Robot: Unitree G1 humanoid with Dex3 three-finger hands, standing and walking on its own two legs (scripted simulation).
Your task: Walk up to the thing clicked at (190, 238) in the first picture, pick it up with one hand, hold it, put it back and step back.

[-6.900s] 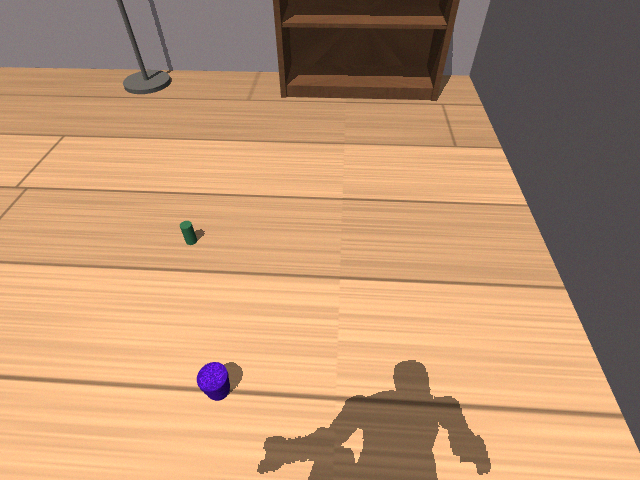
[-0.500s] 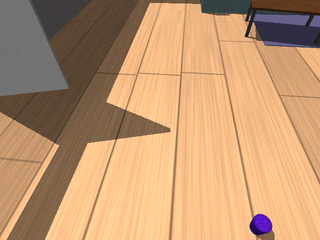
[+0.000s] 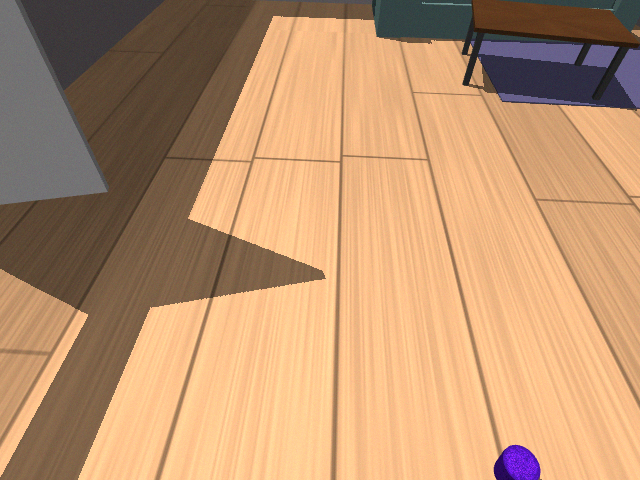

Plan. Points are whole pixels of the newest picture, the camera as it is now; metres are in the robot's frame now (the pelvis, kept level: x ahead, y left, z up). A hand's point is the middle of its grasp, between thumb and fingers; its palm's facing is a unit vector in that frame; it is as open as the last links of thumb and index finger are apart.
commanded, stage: walk up
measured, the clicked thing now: out of the picture +0.62 -1.18 -0.71
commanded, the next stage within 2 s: none
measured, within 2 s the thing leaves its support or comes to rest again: neither
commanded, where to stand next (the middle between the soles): +0.93 -0.13 m, yaw -8 degrees
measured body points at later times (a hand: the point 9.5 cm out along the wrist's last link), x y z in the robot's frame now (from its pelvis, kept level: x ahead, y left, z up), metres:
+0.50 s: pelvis +0.20 -0.03 +0.00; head +0.21 -0.04 +0.45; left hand +0.33 +0.27 -0.10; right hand +0.24 -0.35 -0.11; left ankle +0.24 +0.12 -0.68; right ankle +0.22 -0.14 -0.73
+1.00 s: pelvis +0.42 -0.05 -0.01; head +0.44 -0.06 +0.44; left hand +0.58 +0.25 -0.11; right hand +0.36 -0.38 -0.12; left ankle +0.38 +0.11 -0.73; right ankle +0.51 -0.19 -0.72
